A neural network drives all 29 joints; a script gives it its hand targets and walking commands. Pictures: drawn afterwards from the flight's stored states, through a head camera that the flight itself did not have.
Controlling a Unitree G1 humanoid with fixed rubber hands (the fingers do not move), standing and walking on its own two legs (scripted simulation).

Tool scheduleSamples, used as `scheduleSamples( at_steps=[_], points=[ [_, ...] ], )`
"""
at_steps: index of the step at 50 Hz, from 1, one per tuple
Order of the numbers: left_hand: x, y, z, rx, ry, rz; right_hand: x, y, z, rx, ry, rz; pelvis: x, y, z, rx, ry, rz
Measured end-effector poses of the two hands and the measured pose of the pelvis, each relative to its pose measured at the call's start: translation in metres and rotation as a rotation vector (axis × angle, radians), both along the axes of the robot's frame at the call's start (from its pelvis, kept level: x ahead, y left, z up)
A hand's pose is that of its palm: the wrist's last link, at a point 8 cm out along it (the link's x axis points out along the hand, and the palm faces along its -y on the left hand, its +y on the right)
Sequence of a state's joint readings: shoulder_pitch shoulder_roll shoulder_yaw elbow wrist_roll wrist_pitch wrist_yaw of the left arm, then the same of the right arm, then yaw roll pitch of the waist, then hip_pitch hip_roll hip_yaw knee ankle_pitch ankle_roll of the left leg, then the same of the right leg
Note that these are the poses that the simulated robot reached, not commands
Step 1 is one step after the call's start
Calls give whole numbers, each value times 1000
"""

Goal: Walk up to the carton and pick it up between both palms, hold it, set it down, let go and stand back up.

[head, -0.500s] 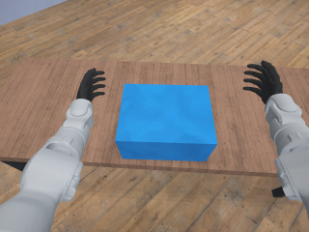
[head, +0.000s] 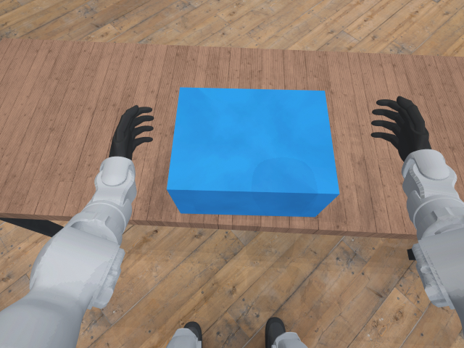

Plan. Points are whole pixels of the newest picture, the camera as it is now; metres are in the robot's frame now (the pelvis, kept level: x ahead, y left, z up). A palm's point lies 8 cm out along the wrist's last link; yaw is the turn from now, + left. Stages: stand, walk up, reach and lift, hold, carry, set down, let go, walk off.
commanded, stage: reach and lift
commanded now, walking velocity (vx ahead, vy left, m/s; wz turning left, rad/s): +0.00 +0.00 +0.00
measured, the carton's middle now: (249, 154) +0.50 -0.01 -0.10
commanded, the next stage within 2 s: none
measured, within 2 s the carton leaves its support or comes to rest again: neither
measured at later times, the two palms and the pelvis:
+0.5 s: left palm (136, 147) +0.46 +0.21 -0.02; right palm (400, 150) +0.46 -0.26 +0.01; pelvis +0.00 +0.00 +0.00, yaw -1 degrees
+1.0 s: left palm (146, 150) +0.46 +0.19 -0.03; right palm (371, 155) +0.46 -0.22 -0.01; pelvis +0.00 +0.01 -0.01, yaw -1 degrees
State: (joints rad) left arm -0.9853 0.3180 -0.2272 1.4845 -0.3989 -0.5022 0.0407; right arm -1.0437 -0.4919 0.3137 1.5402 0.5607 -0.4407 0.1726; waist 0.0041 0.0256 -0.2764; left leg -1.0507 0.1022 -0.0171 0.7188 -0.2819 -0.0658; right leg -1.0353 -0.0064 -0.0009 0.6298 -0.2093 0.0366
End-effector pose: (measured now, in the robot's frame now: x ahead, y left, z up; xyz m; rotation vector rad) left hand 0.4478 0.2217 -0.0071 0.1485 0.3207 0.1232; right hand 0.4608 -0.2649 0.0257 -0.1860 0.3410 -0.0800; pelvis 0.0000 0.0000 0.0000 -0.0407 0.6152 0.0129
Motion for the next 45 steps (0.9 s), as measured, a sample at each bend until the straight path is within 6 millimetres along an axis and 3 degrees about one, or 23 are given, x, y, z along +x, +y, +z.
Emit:
scheduleSamples(
  at_steps=[10, 23, 36, 45],
  points=[
    [5, 1, -17, -26, 7, 17, 2, 1, -16, -25, 0, 16, 3, 3, -4, 0, 43, -12],
    [12, -13, -12, -83, -22, 27, 1, 5, -18, -21, -8, 39, 3, 4, -4, 4, 46, -22],
    [13, -31, -14, -112, -32, -6, -1, 29, -27, 0, -9, 82, 0, 6, -5, 2, 50, -25],
    [13, -31, -18, -115, -45, 0, 2, 42, -34, 17, -14, 97, -3, 7, -7, 2, 68, -24]
  ],
)
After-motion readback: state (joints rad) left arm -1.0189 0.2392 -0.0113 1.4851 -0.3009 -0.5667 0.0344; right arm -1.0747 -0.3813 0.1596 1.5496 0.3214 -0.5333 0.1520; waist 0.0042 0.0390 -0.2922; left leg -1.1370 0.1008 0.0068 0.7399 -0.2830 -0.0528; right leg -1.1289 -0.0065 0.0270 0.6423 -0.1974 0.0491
